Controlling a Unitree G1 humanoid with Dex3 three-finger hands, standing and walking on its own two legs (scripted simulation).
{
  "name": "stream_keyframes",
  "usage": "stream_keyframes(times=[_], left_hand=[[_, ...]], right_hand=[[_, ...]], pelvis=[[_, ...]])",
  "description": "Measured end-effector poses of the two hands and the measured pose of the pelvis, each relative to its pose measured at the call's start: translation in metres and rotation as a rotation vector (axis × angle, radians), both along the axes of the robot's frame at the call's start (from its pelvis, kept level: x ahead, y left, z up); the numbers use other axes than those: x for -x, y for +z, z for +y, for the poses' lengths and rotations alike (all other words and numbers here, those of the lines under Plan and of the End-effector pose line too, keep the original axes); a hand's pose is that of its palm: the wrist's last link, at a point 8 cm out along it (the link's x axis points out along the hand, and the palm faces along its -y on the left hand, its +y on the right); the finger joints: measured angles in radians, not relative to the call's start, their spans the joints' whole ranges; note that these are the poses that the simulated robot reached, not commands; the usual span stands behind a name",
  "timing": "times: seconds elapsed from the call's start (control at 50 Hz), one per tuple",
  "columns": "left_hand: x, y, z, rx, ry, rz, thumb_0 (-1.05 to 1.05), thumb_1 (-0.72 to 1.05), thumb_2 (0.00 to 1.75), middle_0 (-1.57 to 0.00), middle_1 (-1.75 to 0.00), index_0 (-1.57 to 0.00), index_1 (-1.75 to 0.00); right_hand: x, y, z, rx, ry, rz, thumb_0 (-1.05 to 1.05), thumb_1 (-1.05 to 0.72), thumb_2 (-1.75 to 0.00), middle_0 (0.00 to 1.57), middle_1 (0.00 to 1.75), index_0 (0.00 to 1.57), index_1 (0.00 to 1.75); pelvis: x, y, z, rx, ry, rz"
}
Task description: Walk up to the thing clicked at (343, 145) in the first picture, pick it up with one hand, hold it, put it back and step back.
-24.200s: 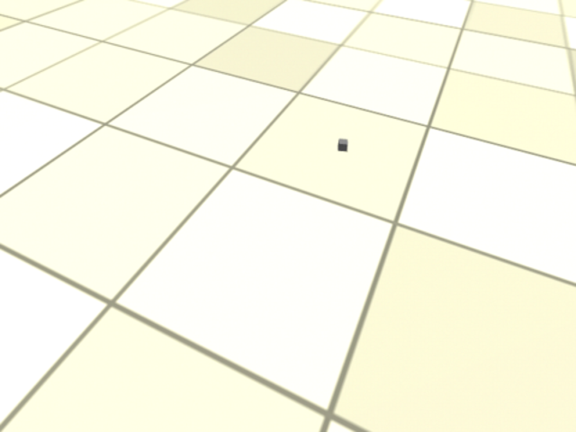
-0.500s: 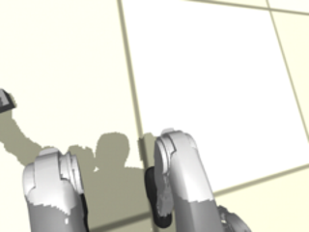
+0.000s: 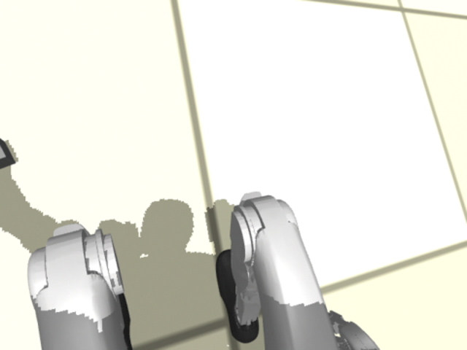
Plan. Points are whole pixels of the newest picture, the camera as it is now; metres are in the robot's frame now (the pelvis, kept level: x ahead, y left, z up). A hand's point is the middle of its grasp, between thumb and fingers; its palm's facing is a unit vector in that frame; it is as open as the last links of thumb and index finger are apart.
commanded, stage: rise first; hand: left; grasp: from above
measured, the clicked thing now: out of the picture +0.48 +0.35 -0.29
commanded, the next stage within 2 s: approach in 0.96 s
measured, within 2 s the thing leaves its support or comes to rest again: neither
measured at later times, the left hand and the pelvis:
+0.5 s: hand out of the picture +0.43 +0.38 -0.16, palm faces -0.38 -0.19 -0.91, open 12.1 cm; pelvis +0.00 +0.00 +0.00, yaw +0 degrees
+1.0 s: hand out of the picture +0.43 +0.38 -0.16, palm faces -0.37 -0.19 -0.91, open 12.3 cm; pelvis +0.00 +0.00 +0.00, yaw +0 degrees
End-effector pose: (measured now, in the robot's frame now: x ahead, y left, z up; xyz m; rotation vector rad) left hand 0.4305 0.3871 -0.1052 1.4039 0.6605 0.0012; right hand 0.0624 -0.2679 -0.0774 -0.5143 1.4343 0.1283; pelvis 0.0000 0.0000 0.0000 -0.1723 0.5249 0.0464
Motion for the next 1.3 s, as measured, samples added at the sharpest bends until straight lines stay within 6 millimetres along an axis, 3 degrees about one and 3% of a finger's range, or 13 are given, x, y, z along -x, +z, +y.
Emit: stream_keyframes(times=[0.4, 1.14, 1.3], left_hand=[[0.000, 0.003, -0.001, -0.013, 0.004, -0.001, 0.00, -0.18, 0.71, -0.42, -0.66, -0.40, -0.67], [-0.003, 0.001, -0.005, -0.012, -0.011, 0.005, 0.00, -0.23, 0.75, -0.38, -0.68, -0.36, -0.70], [-0.021, 0.002, -0.022, -0.021, -0.055, -0.015, 0.00, -0.29, 0.80, -0.36, -0.68, -0.33, -0.71]], right_hand=[[-0.009, 0.000, 0.003, -0.018, 0.000, -0.024, 0.00, -0.89, -0.89, 0.20, 0.30, 0.21, 0.30], [-0.007, 0.001, 0.001, -0.012, -0.006, -0.015, 0.00, -0.89, -0.89, 0.20, 0.30, 0.21, 0.30], [-0.005, 0.004, 0.001, -0.006, -0.003, -0.021, 0.00, -0.89, -0.89, 0.20, 0.30, 0.21, 0.30]], pelvis=[[-0.002, 0.002, 0.001, -0.002, 0.006, 0.013], [-0.003, 0.003, 0.001, -0.002, 0.004, 0.015], [-0.003, 0.003, 0.000, -0.005, 0.004, 0.021]])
